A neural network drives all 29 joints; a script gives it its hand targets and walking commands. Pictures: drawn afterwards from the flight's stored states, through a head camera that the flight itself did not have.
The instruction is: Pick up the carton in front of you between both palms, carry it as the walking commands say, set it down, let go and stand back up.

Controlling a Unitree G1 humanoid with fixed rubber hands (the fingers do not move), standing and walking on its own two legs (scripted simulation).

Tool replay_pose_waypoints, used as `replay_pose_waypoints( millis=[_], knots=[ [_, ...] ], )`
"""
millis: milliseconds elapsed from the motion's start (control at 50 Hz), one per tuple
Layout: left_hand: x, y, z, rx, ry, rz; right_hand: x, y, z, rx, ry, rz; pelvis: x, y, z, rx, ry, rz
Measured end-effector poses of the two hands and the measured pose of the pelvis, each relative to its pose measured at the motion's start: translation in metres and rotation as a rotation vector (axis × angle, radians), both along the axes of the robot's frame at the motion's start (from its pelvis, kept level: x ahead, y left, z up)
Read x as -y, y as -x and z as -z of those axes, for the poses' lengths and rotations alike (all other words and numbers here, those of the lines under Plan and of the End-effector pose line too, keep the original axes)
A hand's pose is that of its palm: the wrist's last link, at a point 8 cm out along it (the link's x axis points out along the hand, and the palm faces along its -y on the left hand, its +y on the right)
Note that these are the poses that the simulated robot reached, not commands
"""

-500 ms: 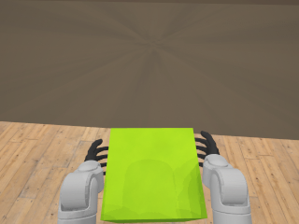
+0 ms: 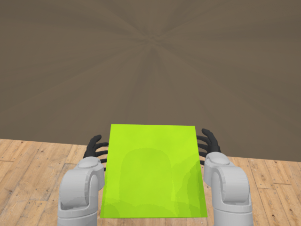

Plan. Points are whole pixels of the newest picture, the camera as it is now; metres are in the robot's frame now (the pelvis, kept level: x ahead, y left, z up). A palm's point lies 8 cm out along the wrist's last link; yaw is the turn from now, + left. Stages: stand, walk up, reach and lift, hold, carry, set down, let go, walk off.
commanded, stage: carry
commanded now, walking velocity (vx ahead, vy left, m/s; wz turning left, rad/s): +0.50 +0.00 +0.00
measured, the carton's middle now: (150, 176) +0.28 +0.01 -0.02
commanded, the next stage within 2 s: none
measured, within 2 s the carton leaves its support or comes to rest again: neither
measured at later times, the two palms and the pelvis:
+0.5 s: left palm (120, 77) +0.58 +0.12 +0.11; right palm (200, 70) +0.62 -0.16 +0.11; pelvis +0.33 -0.05 +0.02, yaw +4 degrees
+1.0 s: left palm (127, 20) +1.00 +0.14 +0.15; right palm (185, 19) +0.99 -0.15 +0.16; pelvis +0.65 +0.01 +0.01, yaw +1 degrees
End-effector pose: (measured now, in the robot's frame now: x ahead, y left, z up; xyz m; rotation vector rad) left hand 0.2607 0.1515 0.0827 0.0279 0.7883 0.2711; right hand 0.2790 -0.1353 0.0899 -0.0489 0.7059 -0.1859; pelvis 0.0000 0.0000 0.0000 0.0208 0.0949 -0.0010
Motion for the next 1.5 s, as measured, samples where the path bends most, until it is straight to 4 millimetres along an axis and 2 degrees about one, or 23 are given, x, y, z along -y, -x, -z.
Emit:
replay_pose_waypoints(
  millis=[80,140,200,280,320,420,540,640,700,740,880,960,1060,1140,1200,1260,1320,1420,1500],
  knots=[
    [0.014,-0.057,-0.001,-0.037,-0.006,0.071,0.015,-0.036,0.001,-0.039,-0.011,0.059,-0.001,-0.050,-0.012,-0.009,0.022,0.002],
    [0.023,-0.099,-0.001,-0.031,-0.004,0.096,0.025,-0.072,-0.003,-0.028,-0.020,0.078,0.005,-0.091,-0.014,-0.009,0.030,-0.004],
    [0.031,-0.141,-0.001,0.008,-0.006,0.089,0.034,-0.118,-0.006,0.013,-0.035,0.070,0.015,-0.137,-0.009,0.002,0.030,-0.006],
    [0.041,-0.199,-0.001,0.082,-0.011,0.041,0.043,-0.190,-0.004,0.089,-0.045,0.026,0.035,-0.200,0.010,0.030,0.033,-0.043],
    [0.042,-0.222,-0.002,0.075,-0.002,0.017,0.044,-0.221,-0.005,0.077,-0.039,0.011,0.042,-0.224,0.007,0.029,0.030,-0.064],
    [0.034,-0.269,-0.013,0.024,0.005,-0.047,0.034,-0.290,-0.018,0.029,-0.032,-0.054,0.050,-0.282,-0.012,0.019,0.004,-0.077],
    [0.027,-0.345,-0.028,0.028,-0.005,-0.060,0.026,-0.367,-0.026,0.033,-0.031,-0.062,0.043,-0.360,-0.021,0.016,-0.011,-0.067],
    [0.016,-0.428,-0.036,0.109,0.026,-0.029,0.018,-0.437,-0.038,0.112,-0.029,-0.015,0.026,-0.434,-0.011,0.027,0.001,-0.061],
    [0.007,-0.487,-0.036,0.175,0.037,-0.015,0.007,-0.486,-0.043,0.178,-0.033,0.021,0.010,-0.483,0.007,0.040,0.013,-0.025],
    [0.002,-0.527,-0.036,0.207,0.038,-0.016,0.002,-0.518,-0.047,0.203,-0.031,0.044,0.003,-0.508,0.014,0.041,-0.001,-0.010],
    [0.007,-0.646,-0.057,0.181,0.083,0.018,0.005,-0.611,-0.061,0.158,-0.050,0.174,-0.010,-0.578,-0.004,0.012,0.024,-0.007],
    [0.011,-0.710,-0.065,0.175,0.078,0.027,0.009,-0.676,-0.072,0.150,-0.046,0.172,-0.010,-0.626,-0.010,0.002,0.031,-0.014],
    [0.015,-0.791,-0.070,0.165,0.037,0.004,0.013,-0.771,-0.076,0.137,-0.033,0.109,0.002,-0.695,-0.007,-0.002,0.022,-0.027],
    [0.019,-0.858,-0.066,0.167,0.007,-0.030,0.017,-0.850,-0.068,0.138,-0.044,0.060,0.017,-0.758,0.007,-0.001,0.023,-0.038],
    [0.019,-0.898,-0.059,0.146,-0.012,-0.061,0.017,-0.900,-0.056,0.115,-0.055,0.024,0.025,-0.786,0.006,-0.012,0.025,-0.034],
    [0.015,-0.925,-0.048,0.105,0.007,-0.110,0.012,-0.936,-0.046,0.070,-0.088,0.021,0.030,-0.809,-0.005,-0.033,0.005,-0.041],
    [0.009,-0.943,-0.039,0.099,0.050,-0.164,0.006,-0.960,-0.039,0.059,-0.122,0.038,0.032,-0.833,-0.015,-0.048,-0.010,-0.038],
    [0.004,-0.977,-0.040,0.176,0.117,-0.190,0.001,-0.986,-0.042,0.137,-0.140,0.095,0.023,-0.877,-0.017,-0.033,0.002,-0.025],
    [0.004,-1.016,-0.049,0.228,0.126,-0.114,0.001,-1.006,-0.056,0.198,-0.112,0.123,0.014,-0.913,-0.013,-0.015,-0.006,-0.029]
  ],
)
